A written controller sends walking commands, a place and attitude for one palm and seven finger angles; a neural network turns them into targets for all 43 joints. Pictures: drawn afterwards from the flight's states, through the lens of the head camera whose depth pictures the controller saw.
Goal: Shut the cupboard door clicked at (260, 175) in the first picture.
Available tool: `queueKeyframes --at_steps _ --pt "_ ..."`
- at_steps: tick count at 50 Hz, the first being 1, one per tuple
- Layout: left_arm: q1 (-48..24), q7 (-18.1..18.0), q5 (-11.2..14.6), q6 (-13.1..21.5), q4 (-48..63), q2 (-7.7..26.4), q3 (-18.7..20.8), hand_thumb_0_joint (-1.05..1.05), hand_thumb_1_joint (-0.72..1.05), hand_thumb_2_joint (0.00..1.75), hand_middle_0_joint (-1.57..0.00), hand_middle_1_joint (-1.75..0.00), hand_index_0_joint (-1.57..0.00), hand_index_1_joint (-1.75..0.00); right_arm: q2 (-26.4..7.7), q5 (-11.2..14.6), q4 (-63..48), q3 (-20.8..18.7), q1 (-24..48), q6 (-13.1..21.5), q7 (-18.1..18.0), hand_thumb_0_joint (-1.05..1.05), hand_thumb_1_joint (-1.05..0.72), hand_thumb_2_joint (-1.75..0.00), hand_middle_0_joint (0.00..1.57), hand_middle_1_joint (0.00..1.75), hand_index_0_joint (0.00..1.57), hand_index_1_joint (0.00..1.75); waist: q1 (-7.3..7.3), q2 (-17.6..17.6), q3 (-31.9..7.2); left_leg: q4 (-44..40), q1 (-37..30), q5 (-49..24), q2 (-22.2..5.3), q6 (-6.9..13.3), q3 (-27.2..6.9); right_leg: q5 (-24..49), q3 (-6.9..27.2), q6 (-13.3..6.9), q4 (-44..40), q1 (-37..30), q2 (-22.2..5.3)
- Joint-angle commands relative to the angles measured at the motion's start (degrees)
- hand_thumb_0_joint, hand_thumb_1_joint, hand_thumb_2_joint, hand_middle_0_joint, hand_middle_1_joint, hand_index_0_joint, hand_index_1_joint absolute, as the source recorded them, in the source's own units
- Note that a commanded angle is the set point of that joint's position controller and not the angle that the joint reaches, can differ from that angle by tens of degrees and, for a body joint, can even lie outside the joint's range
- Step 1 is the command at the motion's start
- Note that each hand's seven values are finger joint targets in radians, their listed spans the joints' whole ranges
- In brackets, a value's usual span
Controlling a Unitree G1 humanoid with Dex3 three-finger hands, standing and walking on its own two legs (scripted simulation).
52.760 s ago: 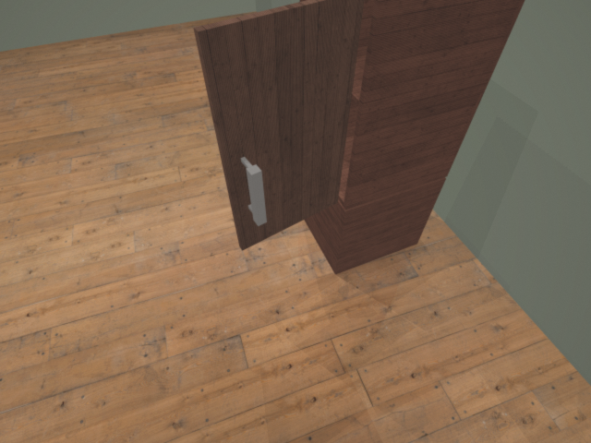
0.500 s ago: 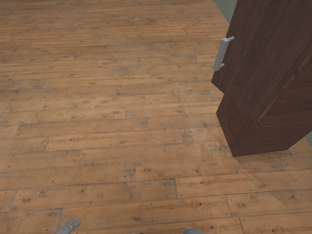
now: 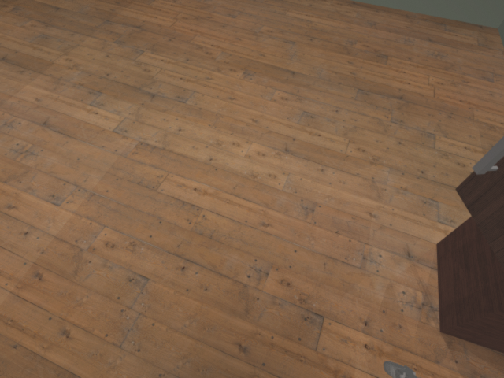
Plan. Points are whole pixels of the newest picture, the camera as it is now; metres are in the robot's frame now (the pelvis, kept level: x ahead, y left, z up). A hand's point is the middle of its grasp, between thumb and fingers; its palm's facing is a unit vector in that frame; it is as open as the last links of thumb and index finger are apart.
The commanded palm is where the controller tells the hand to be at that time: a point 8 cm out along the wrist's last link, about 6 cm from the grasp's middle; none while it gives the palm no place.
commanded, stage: walk to a spot facing it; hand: left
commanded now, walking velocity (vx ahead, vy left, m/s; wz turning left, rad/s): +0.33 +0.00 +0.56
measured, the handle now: out of the picture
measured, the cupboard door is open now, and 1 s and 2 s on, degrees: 24 24 24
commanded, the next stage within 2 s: turn to face it in 0.78 s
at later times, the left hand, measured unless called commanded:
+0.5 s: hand (161, 294) +0.27 +0.19 -0.14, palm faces +0.19 -0.95 -0.25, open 7.4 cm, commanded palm none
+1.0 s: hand (130, 293) +0.27 +0.27 -0.18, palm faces +0.51 -0.83 -0.23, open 7.4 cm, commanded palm none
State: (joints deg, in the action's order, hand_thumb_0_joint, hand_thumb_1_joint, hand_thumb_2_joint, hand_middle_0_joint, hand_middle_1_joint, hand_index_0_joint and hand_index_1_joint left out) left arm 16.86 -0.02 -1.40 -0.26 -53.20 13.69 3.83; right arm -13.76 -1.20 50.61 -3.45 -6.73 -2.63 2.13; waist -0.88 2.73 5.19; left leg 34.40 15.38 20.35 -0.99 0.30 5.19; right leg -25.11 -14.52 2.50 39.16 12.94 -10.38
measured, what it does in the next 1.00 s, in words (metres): walks ahead, turning left: right foot, then left foot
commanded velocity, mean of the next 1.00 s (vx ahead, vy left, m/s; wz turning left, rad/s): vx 0.21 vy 0.00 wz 0.37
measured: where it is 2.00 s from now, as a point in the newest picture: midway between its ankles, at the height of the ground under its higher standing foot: (218, 292)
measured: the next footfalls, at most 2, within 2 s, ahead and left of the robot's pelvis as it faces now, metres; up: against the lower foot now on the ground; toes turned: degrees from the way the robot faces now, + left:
right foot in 0.40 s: +0.29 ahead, -0.11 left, +0.00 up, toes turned +4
left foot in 0.86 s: +0.41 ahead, +0.18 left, +0.00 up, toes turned +33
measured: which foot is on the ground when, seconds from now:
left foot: down 0.00-0.40, up 0.42-0.84, down 0.86-1.00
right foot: up 0.00-0.38, down 0.40-0.86, up 0.88-1.00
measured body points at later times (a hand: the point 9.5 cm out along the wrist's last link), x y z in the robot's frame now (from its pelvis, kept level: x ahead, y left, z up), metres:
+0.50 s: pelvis +0.18 -0.02 +0.00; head +0.24 -0.03 +0.45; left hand +0.25 +0.24 -0.12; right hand +0.20 -0.27 -0.16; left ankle +0.02 +0.09 -0.63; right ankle +0.25 -0.11 -0.72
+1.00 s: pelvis +0.35 +0.08 +0.00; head +0.40 +0.13 +0.44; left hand +0.25 +0.31 -0.16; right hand +0.61 -0.07 -0.12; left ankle +0.37 +0.16 -0.72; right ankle +0.36 -0.09 -0.64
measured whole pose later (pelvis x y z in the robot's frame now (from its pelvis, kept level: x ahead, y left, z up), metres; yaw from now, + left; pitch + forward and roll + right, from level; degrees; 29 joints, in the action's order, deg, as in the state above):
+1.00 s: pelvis +0.35 +0.08 +0.00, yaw +28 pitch +1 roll -1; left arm 14.7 -1.2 -0.8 -0.6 -55.2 13.3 3.5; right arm -13.1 -1.2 49.4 -1.3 -3.4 0.9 -0.3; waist -2.2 1.7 8.0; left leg 36.5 22.8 14.5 0.9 4.9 6.2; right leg -27.4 -2.8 3.0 68.6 25.5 -6.6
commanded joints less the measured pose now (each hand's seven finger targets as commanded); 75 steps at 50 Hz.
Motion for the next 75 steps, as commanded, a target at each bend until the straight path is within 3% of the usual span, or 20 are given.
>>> queueKeyframes --at_steps 1,5,15,18,19,20,21,22,24,27,37,41,43,44,50,63,64,66,68,75 --pt "-13.61 0.22 -0.50 0.88 10.28 6.41 1.38 0.00 0.90 0.90 -0.20 -0.30 -0.20 -0.30 -15.68 -0.64 2.05 -3.25 -19.97 2.37 -1.87 0.00 -0.90 -0.90 0.20 0.30 0.20 0.30 10.52 -16.11 -5.35 -18.85 -21.06 -5.55 -21.78 12.62 -31.90 -9.74 11.15 -0.26 25.17 31.91 2.07" --pt "-8.69 1.58 -0.27 1.06 6.03 5.89 1.72 0.00 0.90 0.90 -0.20 -0.30 -0.20 -0.30 -9.77 -0.38 -0.93 -1.06 -10.38 4.11 -2.92 0.00 -0.90 -0.90 0.20 0.30 0.20 0.30 3.75 -11.80 -1.07 -19.45 -13.99 -14.35 -12.76 9.01 -20.23 5.37 12.70 0.88 25.36 27.77 2.32" --pt "-12.65 2.22 0.43 1.59 7.26 4.34 0.84 0.00 0.90 0.90 -0.20 -0.30 -0.20 -0.30 -9.34 -0.37 3.00 -1.45 -12.01 5.49 -2.95 0.00 -0.90 -0.90 0.20 0.30 0.20 0.30 2.41 -10.03 0.30 -19.50 -9.77 -18.62 -10.59 9.43 -15.98 13.20 10.77 0.83 2.25 16.78 5.01" --pt "-3.06 1.84 0.35 2.19 4.40 5.51 1.66 0.00 0.90 0.90 -0.20 -0.30 -0.20 -0.30 -9.53 -0.19 3.99 -1.61 -10.01 5.26 -2.98 0.00 -0.90 -0.90 0.20 0.30 0.20 0.30 -2.60 -7.12 -1.55 -10.93 -1.27 -21.97 -8.93 7.82 -15.37 15.54 8.88 -0.87 -3.48 -2.11 8.57" --pt "6.06 1.50 0.05 2.89 1.80 7.68 2.50 0.00 0.90 0.90 -0.20 -0.30 -0.20 -0.30 -8.89 0.30 3.77 -1.54 -9.38 5.45 -2.75 0.00 -0.90 -0.90 0.20 0.30 0.20 0.30 -6.73 -2.51 -5.79 0.93 4.35 -21.51 -5.26 5.95 -13.02 14.67 11.12 -1.94 -7.89 -15.53 7.08" --pt "14.63 0.57 -0.84 3.67 -0.15 14.05 4.09 0.00 0.90 0.90 -0.20 -0.30 -0.20 -0.30 -4.64 1.19 3.09 -1.01 -12.56 5.95 -2.23 0.00 -0.90 -0.90 0.20 0.30 0.20 0.30 -9.10 13.86 -14.69 21.83 13.41 -4.14 2.88 2.77 -6.86 5.57 29.04 -6.65 -16.30 -29.10 -8.71" --pt "16.09 0.15 -0.24 3.43 -0.06 15.70 3.95 0.00 0.90 0.90 -0.20 -0.30 -0.20 -0.30 -3.42 1.09 1.31 -0.94 -12.25 5.92 -2.48 0.00 -0.90 -0.90 0.20 0.30 0.20 0.30 -7.91 18.57 -16.43 37.05 19.41 14.95 5.81 2.45 -7.94 4.40 46.13 -10.26 -24.21 -28.18 -18.39" --pt "10.47 -0.46 -0.25 3.13 0.77 13.92 3.90 0.00 0.90 0.90 -0.20 -0.30 -0.20 -0.30 -4.08 0.75 1.53 -1.52 -10.63 5.24 -2.30 0.00 -0.90 -0.90 0.20 0.30 0.20 0.30 -5.81 19.00 -12.35 46.07 22.20 11.28 2.01 2.76 -10.96 -3.56 48.47 -10.54 -26.95 -20.67 -19.32" --pt "0.14 -0.96 -0.41 3.38 3.17 6.54 1.90 0.00 0.90 0.90 -0.20 -0.30 -0.20 -0.30 -2.53 -0.07 2.43 -1.31 -6.73 4.63 -1.34 0.00 -0.90 -0.90 0.20 0.30 0.20 0.30 -1.27 2.73 -4.23 46.43 21.12 -0.73 -3.43 1.87 -10.53 -1.70 30.39 -8.77 -25.88 -5.16 -14.08" --pt "-1.63 -0.95 -0.56 4.57 2.38 3.29 0.97 0.00 0.90 0.90 -0.20 -0.30 -0.20 -0.30 0.29 -0.11 3.93 -1.01 -9.84 2.80 -0.27 0.00 -0.90 -0.90 0.20 0.30 0.20 0.30 2.28 5.51 -4.35 39.68 18.01 -5.20 -4.44 0.40 -7.43 14.16 13.86 -6.52 -25.38 -1.19 -9.54" --pt "4.18 -1.16 -0.42 4.55 -0.64 5.82 1.33 0.00 0.90 0.90 -0.20 -0.30 -0.20 -0.30 0.97 -0.25 -2.99 0.29 4.03 2.49 1.37 0.00 -0.90 -0.90 0.20 0.30 0.20 0.30 -0.27 3.95 -1.13 9.59 19.02 -5.75 -3.36 0.31 1.29 43.20 1.26 -6.88 -19.96 -13.58 -10.49" --pt "1.62 -1.14 0.30 3.76 1.51 10.55 2.57 0.00 0.90 0.90 -0.20 -0.30 -0.20 -0.30 -4.71 -0.54 -1.49 -1.01 -7.67 2.99 0.47 0.00 -0.90 -0.90 0.20 0.30 0.20 0.30 6.47 2.38 -9.97 -2.33 -4.73 -11.78 2.68 2.74 3.80 53.07 -2.82 -3.91 3.51 -9.32 -9.61" --pt "1.20 -0.32 1.47 2.88 5.72 5.61 1.36 0.00 0.90 0.90 -0.20 -0.30 -0.20 -0.30 -18.21 -0.76 -0.26 -3.82 -18.42 3.39 -0.81 0.00 -0.90 -0.90 0.20 0.30 0.20 0.30 9.80 -21.19 -19.68 -6.40 -27.69 -57.07 -23.69 16.03 -32.49 -14.29 2.98 1.70 36.44 20.13 5.17" --pt "-1.26 -1.35 1.03 2.33 7.18 6.24 1.07 0.00 0.90 0.90 -0.20 -0.30 -0.20 -0.30 -17.53 0.26 0.13 -2.97 -18.52 3.08 -1.61 0.00 -0.90 -0.90 0.20 0.30 0.20 0.30 9.04 -9.93 -20.08 -7.19 -24.85 -54.15 -24.77 17.18 -29.36 -12.83 11.19 0.32 38.00 20.76 4.30" --pt "5.41 -1.15 0.37 -0.59 -1.22 0.55 -0.42 0.00 0.90 0.90 -0.20 -0.30 -0.20 -0.30 -5.54 0.08 -1.76 1.37 -2.85 4.75 -3.94 0.00 -0.90 -0.90 0.20 0.30 0.20 0.30 -0.36 -7.49 -11.26 -15.15 -4.46 -36.59 -14.37 8.69 -9.79 3.10 15.30 0.42 24.33 11.14 3.18" --pt "0.32 0.42 -0.15 -1.59 1.76 0.87 1.13 0.00 0.90 0.90 -0.20 -0.30 -0.20 -0.30 -6.76 -0.10 2.17 -1.09 -3.77 2.15 -4.31 0.00 -0.90 -0.90 0.20 0.30 0.20 0.30 -0.05 -8.77 -5.41 -6.45 -6.30 -28.40 -16.77 6.24 -1.78 11.32 9.64 -1.61 -4.99 3.37 8.93" --pt "1.79 0.48 -0.21 -1.24 1.58 1.92 1.46 0.00 0.90 0.90 -0.20 -0.30 -0.20 -0.30 -6.69 0.17 1.88 -1.24 -3.87 2.13 -4.25 0.00 -0.90 -0.90 0.20 0.30 0.20 0.30 -0.67 -7.16 -5.96 -2.10 -4.85 -26.12 -14.64 3.95 0.07 19.52 11.53 -2.52 -10.25 -0.18 8.28" --pt "4.96 -0.27 -0.72 -0.09 0.72 9.11 2.61 0.00 0.90 0.90 -0.20 -0.30 -0.20 -0.30 -1.98 0.89 -0.44 -0.83 -2.79 2.17 -3.88 0.00 -0.90 -0.90 0.20 0.30 0.20 0.30 -1.95 11.52 -7.08 17.74 12.07 9.74 -2.00 -2.66 5.75 55.78 34.05 -13.00 -15.99 -11.78 -9.72" --pt "5.99 -1.51 -0.21 -0.03 0.30 8.89 3.07 0.00 0.90 0.90 -0.20 -0.30 -0.20 -0.30 -2.59 0.60 -1.78 -0.36 0.71 1.57 -4.60 0.00 -0.90 -0.90 0.20 0.30 0.20 0.30 -3.30 11.30 -8.91 31.08 19.67 15.37 -1.39 -2.95 -4.70 62.06 38.42 -18.29 -15.68 -15.05 -10.35" --pt "-2.12 -1.30 -0.25 -0.70 3.30 8.51 3.33 0.00 0.90 0.90 -0.20 -0.30 -0.20 -0.30 -2.05 0.65 -1.87 0.02 -0.68 1.46 -4.07 0.00 -0.90 -0.90 0.20 0.30 0.20 0.30 -0.68 3.63 -8.90 18.13 14.23 5.68 -1.60 -4.62 -4.48 48.24 29.17 -14.11 -14.66 -11.18 -2.74"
